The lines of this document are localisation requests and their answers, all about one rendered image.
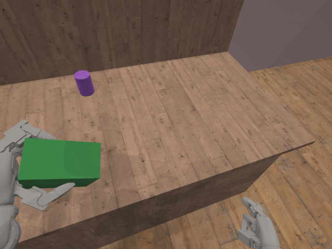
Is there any robot right hand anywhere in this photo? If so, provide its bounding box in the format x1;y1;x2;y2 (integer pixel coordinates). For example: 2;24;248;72
238;197;280;249

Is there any robot left forearm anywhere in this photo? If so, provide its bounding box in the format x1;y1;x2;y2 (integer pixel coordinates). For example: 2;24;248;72
0;205;21;249

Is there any robot left hand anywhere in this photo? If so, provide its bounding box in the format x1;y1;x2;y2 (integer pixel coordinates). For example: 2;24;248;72
0;120;75;211

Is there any table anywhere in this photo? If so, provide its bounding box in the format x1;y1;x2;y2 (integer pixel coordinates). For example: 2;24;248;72
0;0;316;249

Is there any sponge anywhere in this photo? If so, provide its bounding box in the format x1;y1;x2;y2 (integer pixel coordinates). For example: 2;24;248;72
18;138;101;189

